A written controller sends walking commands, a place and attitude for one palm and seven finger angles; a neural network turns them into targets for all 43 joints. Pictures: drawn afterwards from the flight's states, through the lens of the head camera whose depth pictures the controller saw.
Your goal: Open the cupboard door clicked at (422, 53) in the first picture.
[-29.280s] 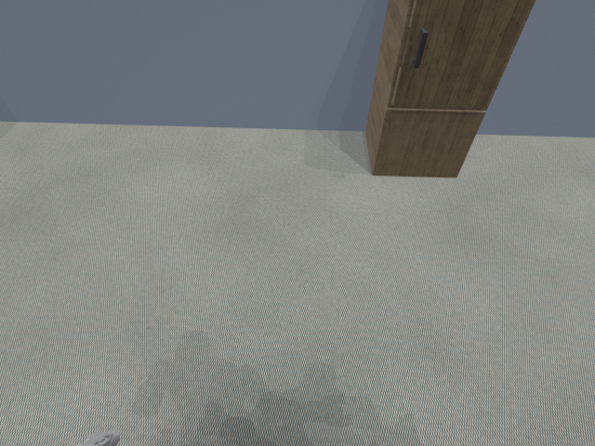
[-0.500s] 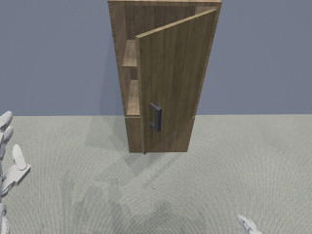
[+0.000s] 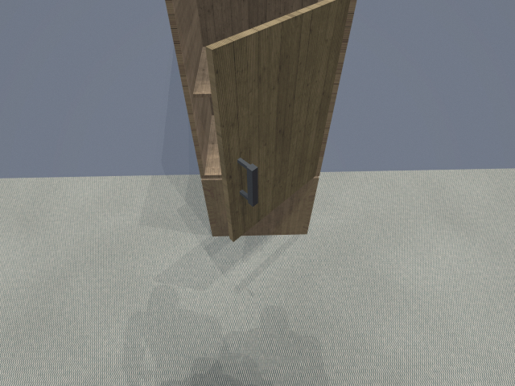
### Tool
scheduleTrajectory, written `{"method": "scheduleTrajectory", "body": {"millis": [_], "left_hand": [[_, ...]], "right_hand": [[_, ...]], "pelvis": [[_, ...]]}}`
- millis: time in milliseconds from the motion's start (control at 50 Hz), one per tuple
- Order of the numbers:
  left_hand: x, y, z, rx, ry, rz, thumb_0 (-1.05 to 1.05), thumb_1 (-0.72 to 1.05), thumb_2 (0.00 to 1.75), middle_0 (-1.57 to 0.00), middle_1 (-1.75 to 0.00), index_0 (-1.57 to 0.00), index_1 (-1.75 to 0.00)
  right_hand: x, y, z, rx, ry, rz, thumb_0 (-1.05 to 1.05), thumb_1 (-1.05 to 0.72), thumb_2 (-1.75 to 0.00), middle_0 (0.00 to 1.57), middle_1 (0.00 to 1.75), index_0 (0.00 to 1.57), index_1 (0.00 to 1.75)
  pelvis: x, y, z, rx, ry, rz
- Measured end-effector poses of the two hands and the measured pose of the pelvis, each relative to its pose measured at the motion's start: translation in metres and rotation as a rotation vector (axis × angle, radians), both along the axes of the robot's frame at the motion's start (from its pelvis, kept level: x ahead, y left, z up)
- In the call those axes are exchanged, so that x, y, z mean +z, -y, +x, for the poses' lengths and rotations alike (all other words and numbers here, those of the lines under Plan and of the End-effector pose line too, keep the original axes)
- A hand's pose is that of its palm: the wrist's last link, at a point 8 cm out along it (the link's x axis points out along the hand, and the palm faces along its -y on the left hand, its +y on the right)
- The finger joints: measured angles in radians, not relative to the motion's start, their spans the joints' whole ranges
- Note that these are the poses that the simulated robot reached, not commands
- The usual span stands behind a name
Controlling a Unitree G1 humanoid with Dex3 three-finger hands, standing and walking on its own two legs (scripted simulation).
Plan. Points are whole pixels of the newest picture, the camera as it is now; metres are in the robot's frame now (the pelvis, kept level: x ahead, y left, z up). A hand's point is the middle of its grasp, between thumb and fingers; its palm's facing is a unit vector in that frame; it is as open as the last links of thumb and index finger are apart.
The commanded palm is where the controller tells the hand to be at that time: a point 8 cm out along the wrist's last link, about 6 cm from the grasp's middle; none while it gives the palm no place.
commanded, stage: let the arm hang, fingers relaxed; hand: left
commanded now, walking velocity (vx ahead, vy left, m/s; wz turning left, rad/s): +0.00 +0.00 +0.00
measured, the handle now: (247, 182) +0.59 +0.05 -0.09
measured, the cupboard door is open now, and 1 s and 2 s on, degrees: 43 43 43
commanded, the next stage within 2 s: look to check the result in 0.58 s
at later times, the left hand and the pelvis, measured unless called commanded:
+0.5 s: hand out of the picture -0.03 +0.15 -0.18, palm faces +0.06 -0.99 -0.14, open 7.4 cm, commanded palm none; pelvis +0.00 +0.01 +0.00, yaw +0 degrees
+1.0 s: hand out of the picture +0.00 +0.17 -0.17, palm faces +0.05 -0.98 -0.20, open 7.4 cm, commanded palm none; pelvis +0.01 +0.01 +0.00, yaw +0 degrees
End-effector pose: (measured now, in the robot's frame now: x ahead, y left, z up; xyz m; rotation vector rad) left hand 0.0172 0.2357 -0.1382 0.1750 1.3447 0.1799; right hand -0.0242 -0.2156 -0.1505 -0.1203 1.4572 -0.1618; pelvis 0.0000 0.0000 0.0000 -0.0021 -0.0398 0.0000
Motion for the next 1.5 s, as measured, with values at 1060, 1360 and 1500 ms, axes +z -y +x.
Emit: {"method": "scheduleTrajectory", "body": {"millis": [1060, 1360, 1500], "left_hand": [[-0.003, 0.015, -0.022, 0.037, -0.089, -0.038, 0.00, 0.91, 0.90, -0.20, -0.30, -0.20, -0.30], [-0.004, 0.025, -0.013, 0.040, -0.089, -0.047, 0.00, 0.91, 0.90, -0.20, -0.30, -0.20, -0.30], [-0.010, 0.019, -0.003, 0.002, -0.109, -0.040, 0.01, 0.91, 0.90, -0.20, -0.30, -0.20, -0.30]], "right_hand": [[-0.001, -0.013, 0.016, 0.014, -0.003, 0.018, 0.00, -0.91, -0.90, 0.20, 0.29, 0.20, 0.29], [-0.001, 0.000, 0.038, 0.015, 0.029, -0.003, 0.00, -0.91, -0.90, 0.20, 0.29, 0.20, 0.29], [-0.004, 0.014, 0.039, -0.062, 0.064, -0.043, 0.00, -0.91, -0.90, 0.20, 0.30, 0.20, 0.29]], "pelvis": [[0.002, -0.005, 0.014, -0.002, -0.009, 0.011], [0.001, 0.001, 0.022, -0.017, -0.013, 0.012], [-0.006, 0.004, 0.018, -0.081, -0.022, 0.010]]}}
